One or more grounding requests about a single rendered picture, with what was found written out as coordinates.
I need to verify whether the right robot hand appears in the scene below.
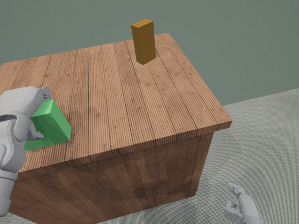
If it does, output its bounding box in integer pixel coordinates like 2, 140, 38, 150
224, 182, 260, 224

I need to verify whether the left robot hand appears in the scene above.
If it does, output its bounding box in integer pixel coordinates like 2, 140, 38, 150
0, 86, 53, 141

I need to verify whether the table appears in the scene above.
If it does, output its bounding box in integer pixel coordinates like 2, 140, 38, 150
0, 32, 232, 224

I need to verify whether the sponge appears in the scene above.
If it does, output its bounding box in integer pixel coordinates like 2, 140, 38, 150
24, 100, 71, 151

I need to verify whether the left robot forearm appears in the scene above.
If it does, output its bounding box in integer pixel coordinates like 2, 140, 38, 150
0, 111, 31, 217

